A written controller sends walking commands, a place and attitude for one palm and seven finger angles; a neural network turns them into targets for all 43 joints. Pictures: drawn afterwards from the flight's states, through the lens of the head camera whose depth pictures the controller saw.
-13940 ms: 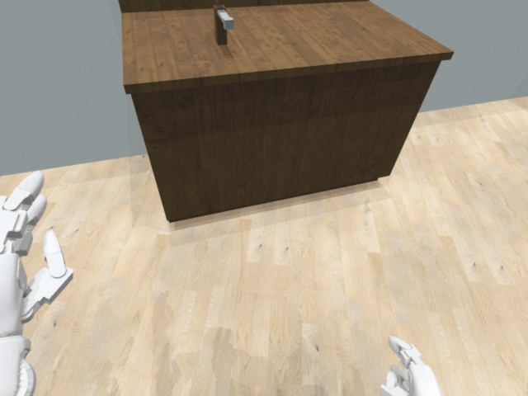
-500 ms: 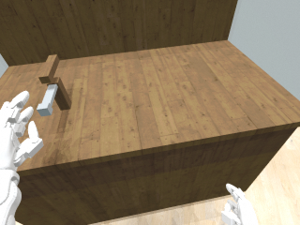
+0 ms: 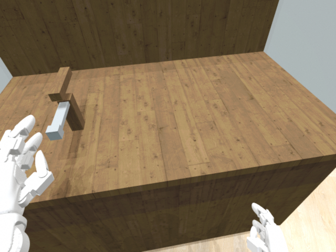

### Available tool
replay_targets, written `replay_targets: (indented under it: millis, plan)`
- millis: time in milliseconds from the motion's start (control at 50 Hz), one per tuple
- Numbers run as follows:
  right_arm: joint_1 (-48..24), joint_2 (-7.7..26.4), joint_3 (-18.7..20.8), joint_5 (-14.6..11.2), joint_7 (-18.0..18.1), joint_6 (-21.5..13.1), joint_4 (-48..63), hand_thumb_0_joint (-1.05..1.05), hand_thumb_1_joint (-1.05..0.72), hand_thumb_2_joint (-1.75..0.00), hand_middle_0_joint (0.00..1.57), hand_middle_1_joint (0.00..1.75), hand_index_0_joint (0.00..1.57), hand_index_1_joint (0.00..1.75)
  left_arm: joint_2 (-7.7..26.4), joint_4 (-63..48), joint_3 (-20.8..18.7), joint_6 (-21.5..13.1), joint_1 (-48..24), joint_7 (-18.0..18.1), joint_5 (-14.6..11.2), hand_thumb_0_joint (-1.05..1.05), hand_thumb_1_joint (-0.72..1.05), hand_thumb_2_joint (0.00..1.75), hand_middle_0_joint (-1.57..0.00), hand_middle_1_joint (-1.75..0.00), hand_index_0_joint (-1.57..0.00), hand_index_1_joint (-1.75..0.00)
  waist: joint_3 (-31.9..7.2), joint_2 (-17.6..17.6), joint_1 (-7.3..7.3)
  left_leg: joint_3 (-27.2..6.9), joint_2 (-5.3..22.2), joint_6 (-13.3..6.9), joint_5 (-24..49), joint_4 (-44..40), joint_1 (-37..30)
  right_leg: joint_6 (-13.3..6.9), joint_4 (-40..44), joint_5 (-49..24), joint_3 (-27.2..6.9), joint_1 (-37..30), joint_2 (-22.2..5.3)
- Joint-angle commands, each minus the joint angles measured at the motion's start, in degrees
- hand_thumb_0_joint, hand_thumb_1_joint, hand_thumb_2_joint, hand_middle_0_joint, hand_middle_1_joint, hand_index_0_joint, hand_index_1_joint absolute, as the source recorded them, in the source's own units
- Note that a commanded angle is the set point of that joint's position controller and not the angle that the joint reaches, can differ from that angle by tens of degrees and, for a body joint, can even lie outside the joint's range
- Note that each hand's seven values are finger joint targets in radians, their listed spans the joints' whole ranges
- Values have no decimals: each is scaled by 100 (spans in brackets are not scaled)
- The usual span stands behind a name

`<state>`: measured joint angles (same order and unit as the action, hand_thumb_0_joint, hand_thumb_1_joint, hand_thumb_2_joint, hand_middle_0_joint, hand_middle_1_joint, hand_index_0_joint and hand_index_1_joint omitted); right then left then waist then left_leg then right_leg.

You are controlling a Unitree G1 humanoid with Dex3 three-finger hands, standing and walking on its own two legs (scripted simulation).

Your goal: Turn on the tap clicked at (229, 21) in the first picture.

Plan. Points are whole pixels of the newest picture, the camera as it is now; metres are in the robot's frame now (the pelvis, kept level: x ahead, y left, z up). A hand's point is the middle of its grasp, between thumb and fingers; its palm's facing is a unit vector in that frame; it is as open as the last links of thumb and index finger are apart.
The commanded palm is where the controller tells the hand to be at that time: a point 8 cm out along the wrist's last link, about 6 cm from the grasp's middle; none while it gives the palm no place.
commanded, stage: turn the palm inward beside the body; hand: left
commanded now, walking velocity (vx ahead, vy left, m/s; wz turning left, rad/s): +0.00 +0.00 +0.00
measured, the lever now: (55, 132) +0.32 +0.33 +0.13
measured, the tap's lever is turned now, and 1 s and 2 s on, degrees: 0 0 0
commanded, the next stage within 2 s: reach beside the lever's end, fingers flat in 1.06 s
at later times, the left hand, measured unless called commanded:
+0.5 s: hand (46, 188) +0.16 +0.23 +0.17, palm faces +0.47 -0.87 -0.14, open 7.5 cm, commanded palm +0.11 +0.27 +0.18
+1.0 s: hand (54, 188) +0.16 +0.22 +0.17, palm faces +0.49 -0.87 -0.12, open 7.5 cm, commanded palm +0.11 +0.26 +0.18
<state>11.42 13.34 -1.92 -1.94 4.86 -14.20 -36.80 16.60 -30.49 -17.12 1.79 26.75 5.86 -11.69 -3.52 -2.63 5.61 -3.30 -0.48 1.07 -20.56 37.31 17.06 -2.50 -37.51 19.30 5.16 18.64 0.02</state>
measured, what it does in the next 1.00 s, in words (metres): stands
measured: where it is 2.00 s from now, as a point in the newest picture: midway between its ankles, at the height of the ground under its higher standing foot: outside the picture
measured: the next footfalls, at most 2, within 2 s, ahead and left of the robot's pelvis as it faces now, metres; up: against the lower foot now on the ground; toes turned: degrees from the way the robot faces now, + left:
none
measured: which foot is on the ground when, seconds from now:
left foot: down 0.00-1.00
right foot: down 0.00-1.00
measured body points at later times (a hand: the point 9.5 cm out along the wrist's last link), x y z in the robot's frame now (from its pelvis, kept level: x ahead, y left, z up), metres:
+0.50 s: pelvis -0.02 +0.00 +0.00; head -0.05 -0.02 +0.45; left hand +0.13 +0.28 +0.18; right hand +0.20 -0.20 -0.06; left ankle -0.01 +0.13 -0.72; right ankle +0.01 -0.09 -0.72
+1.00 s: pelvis -0.01 -0.01 +0.00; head -0.05 -0.04 +0.45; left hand +0.13 +0.26 +0.18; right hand +0.21 -0.21 -0.06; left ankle -0.01 +0.13 -0.72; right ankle +0.01 -0.09 -0.72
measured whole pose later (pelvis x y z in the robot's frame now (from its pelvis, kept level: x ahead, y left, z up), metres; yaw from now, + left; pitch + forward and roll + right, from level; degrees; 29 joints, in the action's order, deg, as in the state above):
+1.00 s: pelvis -0.01 -0.01 +0.00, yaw +1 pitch -3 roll +0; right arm 9.7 13.8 -3.3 -3.0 6.0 -13.4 -37.5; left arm 13.7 -35.7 -14.1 15.4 26.6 10.4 -14.7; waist -2.4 -4.1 5.9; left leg -4.9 0.4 2.0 -18.8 35.5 13.7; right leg -3.5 -34.6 17.5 6.8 14.4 0.9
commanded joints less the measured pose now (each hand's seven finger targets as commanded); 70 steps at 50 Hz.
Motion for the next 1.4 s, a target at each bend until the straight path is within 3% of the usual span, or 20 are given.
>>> replay_targets:
  millis: [0, 40, 60, 220, 240, 320, 440, 480, 540, 620, 660, 920, 940, 1100, 1140, 1160, 1200, 1320, 1340, 1380]
  plan:
    - [-721, 615, 212, -17, 69, -315, 948, 0, -90, -90, 20, 30, 20, 30, 792, -1310, -490, -161, -458, 112, -6, 0, 90, 90, -20, -30, -20, -30, -451, 122, -15, 71, 85, -196, 1742, -556, -88, 160, 637, -1385, -32, -365, -170]
    - [-892, 602, 154, -42, 97, -277, 957, 0, -90, -90, 20, 30, 20, 30, 858, -1373, -562, -5, -537, 153, -1, 0, 90, 90, -20, -30, -20, -30, -362, -38, 16, 51, 66, -193, 1551, -614, -92, 153, 686, -1160, -61, -338, -156]
    - [-799, 586, 152, -35, 94, -246, 968, 0, -90, -90, 20, 30, 20, 30, 757, -1357, -429, 56, -610, 162, 16, 0, 90, 90, -20, -30, -20, -30, -339, 105, -14, 25, 76, -178, 1474, -660, -41, 151, 716, -1038, -29, -311, -155]
    - [-990, 569, 82, -35, 136, -209, 1000, 0, -90, -90, 20, 30, 20, 30, 718, -1621, -248, 334, -731, 280, 12, 0, 90, 90, -20, -30, -20, -30, -245, -41, -11, -22, 54, -201, 926, -785, -90, 151, 882, -481, -68, -303, -153]
    - [-1106, 552, 53, -60, 139, -217, 990, 0, -90, -90, 20, 30, 20, 30, 773, -1691, -330, 362, -741, 325, 38, 0, 90, 90, -20, -30, -20, -30, -204, -203, 20, -26, 38, -184, 868, -806, -94, 134, 882, -424, -91, -310, -141]
    - [-1070, 566, 68, -45, 152, -201, 995, 0, -90, -90, 20, 30, 20, 30, 658, -1673, -233, 473, -640, 364, -57, 0, 90, 90, -20, -30, -20, -30, -238, 51, -1, -25, 42, -214, 774, -792, -77, 162, 953, -341, -84, -326, -151]
    - [-1219, 550, 28, -82, 158, -217, 982, 0, -90, -90, 20, 30, 20, 30, 658, -1789, -287, 672, -570, 436, -103, 0, 90, 90, -20, -30, -20, -30, -104, -71, 37, -22, 19, -222, 681, -792, -53, 152, 1042, -239, -130, -367, -155]
    - [-1151, 562, 56, -79, 165, -211, 981, 0, -90, -90, 20, 30, 20, 30, 580, -1733, -216, 722, -589, 444, -160, 0, 90, 90, -20, -30, -20, -30, -150, 136, 11, -19, 25, -243, 627, -768, -16, 180, 1083, -170, -142, -368, -162]
    - [-1252, 547, 27, -107, 168, -246, 934, 0, -90, -90, 20, 30, 20, 30, 667, -1812, -270, 782, -693, 496, -129, 0, 90, 90, -20, -30, -20, -30, -1, -182, 29, -21, -6, -231, 440, -787, -25, 162, 1141, 31, -185, -317, -180]
    - [-1199, 577, 70, -101, 182, -281, 935, 0, -90, -90, 20, 30, 20, 30, 566, -1783, -200, 883, -721, 492, -253, 0, 90, 90, -20, -30, -20, -30, -120, 161, -5, 0, 5, -268, 551, -702, -39, 207, 1219, -12, -235, -411, -215]
    - [-1220, 554, 51, -110, 180, -298, 936, 0, -90, -90, 20, 30, 20, 30, 540, -1814, -168, 922, -719, 501, -224, 0, 90, 90, -20, -30, -20, -30, -84, 38, -5, 0, -12, -264, 526, -718, -45, 201, 1226, 5, -241, -384, -217]
    - [-1135, 580, 84, -92, 159, -299, 932, 0, -90, -90, 20, 30, 20, 30, 539, -1741, -192, 926, -634, 468, -249, 0, 90, 90, -20, -30, -20, -30, -109, 172, 3, 21, 0, -280, 846, -648, -109, 217, 1234, -359, -270, -469, -234]
    - [-1209, 559, 66, -119, 155, -310, 915, 0, -90, -90, 20, 30, 20, 30, 589, -1795, -247, 911, -651, 477, -207, 0, 90, 90, -20, -30, -20, -30, -23, -49, 20, 25, -10, -269, 822, -663, -158, 193, 1262, -310, -278, -441, -228]
    - [-1080, 582, 100, -83, 159, -332, 942, 0, -90, -90, 20, 30, 20, 30, 523, -1778, -224, 844, -574, 456, -242, 0, 90, 90, -20, -30, -20, -30, -218, 237, 16, 7, -3, -279, 1073, -662, -175, 210, 1164, -706, -238, -578, -226]
    - [-1141, 557, 72, -114, 158, -336, 913, 0, -90, -90, 20, 30, 20, 30, 571, -1770, -274, 854, -587, 442, -222, 0, 90, 90, -20, -30, -20, -30, -121, -49, 26, 20, -15, -266, 1025, -662, -224, 197, 1206, -623, -252, -520, -223]
    - [-1085, 561, 74, -101, 167, -329, 925, 0, -90, -90, 20, 30, 20, 30, 531, -1706, -211, 872, -724, 444, -223, 0, 90, 90, -20, -30, -20, -30, -128, 55, -8, 8, -22, -273, 988, -685, -181, 209, 1204, -586, -252, -502, -225]
    - [-1062, 581, 104, -91, 195, -305, 890, 0, -90, -90, 20, 30, 20, 30, 611, -1462, -380, 893, -754, 437, -282, 0, 90, 90, -20, -30, -20, -30, -150, 306, 1, 8, -8, -282, 1016, -676, -136, 229, 1227, -640, -272, -561, -222]
    - [-1023, 585, 120, -100, 207, -317, 874, 0, -90, -90, 20, 30, 20, 30, 650, -1342, -426, 798, -982, 321, -313, 0, 90, 90, -20, -30, -20, -30, -282, 16, -20, 42, -31, -273, 1199, -679, -237, 221, 1162, -933, -282, -605, -226]
    - [-1066, 569, 97, -119, 215, -331, 840, 0, -90, -90, 20, 30, 20, 30, 773, -1277, -607, 767, -946, 329, -307, 0, 90, 90, -20, -30, -20, -30, -205, -5, 4, 17, -29, -265, 1174, -701, -242, 200, 1183, -866, -262, -583, -198]
    - [-975, 590, 125, -97, 219, -345, 851, 0, -90, -90, 20, 30, 20, 30, 687, -1199, -528, 711, -1010, 288, -328, 0, 90, 90, -20, -30, -20, -30, -275, 161, -20, 15, -23, -269, 1220, -718, -214, 208, 1152, -944, -246, -617, -201]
